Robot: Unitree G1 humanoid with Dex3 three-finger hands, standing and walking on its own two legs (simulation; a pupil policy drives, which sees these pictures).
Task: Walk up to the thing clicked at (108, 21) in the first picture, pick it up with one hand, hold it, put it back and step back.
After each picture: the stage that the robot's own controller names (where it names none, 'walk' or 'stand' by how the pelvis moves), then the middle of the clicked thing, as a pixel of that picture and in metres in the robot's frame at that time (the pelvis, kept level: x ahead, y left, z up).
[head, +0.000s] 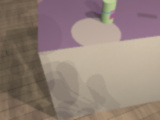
stand; (108, 11) +0.76 -0.12 +0.07
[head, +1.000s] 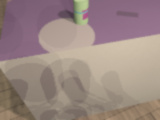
rise first; (80, 10) +0.68 +0.05 +0.10
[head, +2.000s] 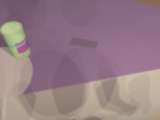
stand; (16, 41) +0.45 +0.26 +0.10
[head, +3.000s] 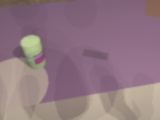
stand; (34, 52) +0.44 +0.21 +0.07
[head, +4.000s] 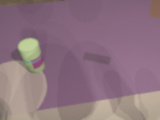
stand; (32, 56) +0.42 +0.21 +0.07
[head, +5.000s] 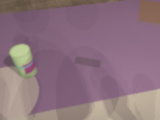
stand; (24, 62) +0.42 +0.24 +0.07
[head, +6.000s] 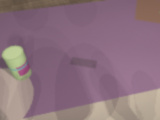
stand; (18, 63) +0.40 +0.25 +0.06
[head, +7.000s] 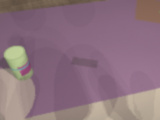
stand; (19, 63) +0.40 +0.25 +0.06
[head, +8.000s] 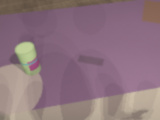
rise first; (29, 59) +0.42 +0.25 +0.07
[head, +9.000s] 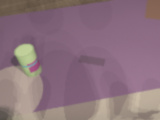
go down; (29, 61) +0.41 +0.25 +0.07
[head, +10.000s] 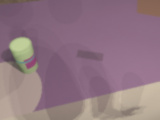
go down; (25, 56) +0.42 +0.22 +0.08
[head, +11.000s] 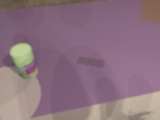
approach; (25, 62) +0.40 +0.23 +0.08
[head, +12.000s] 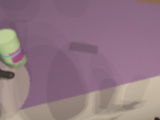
close; (10, 49) +0.42 +0.25 +0.10
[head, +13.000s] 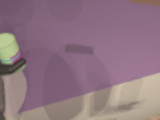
lift; (10, 54) +0.41 +0.24 +0.10
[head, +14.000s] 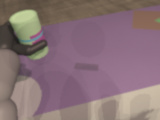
lift; (31, 35) +0.35 +0.16 +0.28
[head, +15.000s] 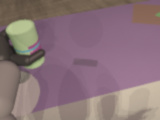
hold; (27, 45) +0.33 +0.17 +0.24
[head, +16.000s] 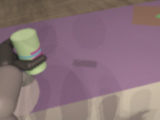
hold; (30, 52) +0.34 +0.17 +0.21
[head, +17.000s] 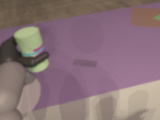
crouch; (32, 49) +0.35 +0.17 +0.22
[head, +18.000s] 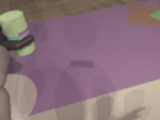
crouch; (18, 34) +0.40 +0.20 +0.24
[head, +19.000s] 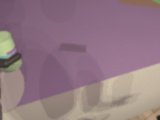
lower; (6, 51) +0.43 +0.24 +0.10
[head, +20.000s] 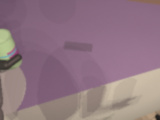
lower; (5, 50) +0.42 +0.25 +0.11
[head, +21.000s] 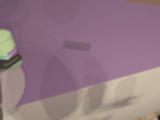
lower; (6, 50) +0.42 +0.25 +0.11
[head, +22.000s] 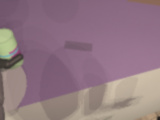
lower; (7, 50) +0.42 +0.24 +0.11
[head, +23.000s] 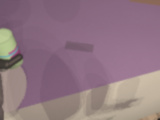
rest; (7, 50) +0.42 +0.25 +0.11
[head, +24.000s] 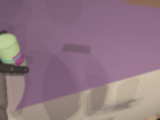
withdraw; (10, 54) +0.41 +0.24 +0.10
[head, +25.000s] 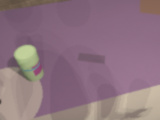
sink last; (30, 64) +0.39 +0.21 +0.08
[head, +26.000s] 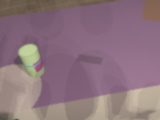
stand; (32, 61) +0.41 +0.24 +0.07
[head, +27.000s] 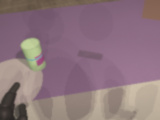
stand; (34, 55) +0.44 +0.24 +0.08
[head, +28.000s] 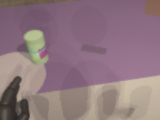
stand; (37, 48) +0.45 +0.23 +0.11
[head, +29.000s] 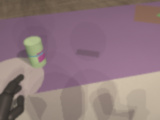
walk; (35, 52) +0.48 +0.22 +0.10
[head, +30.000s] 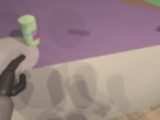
stand; (29, 31) +0.59 +0.20 +0.09
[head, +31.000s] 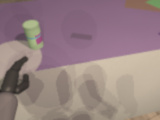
stand; (33, 35) +0.60 +0.19 +0.07
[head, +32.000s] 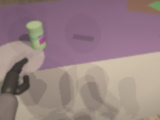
stand; (36, 35) +0.61 +0.18 +0.07
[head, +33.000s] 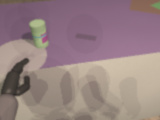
stand; (39, 34) +0.61 +0.18 +0.07
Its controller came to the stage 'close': yes
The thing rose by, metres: 0.21
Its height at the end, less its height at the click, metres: +0.00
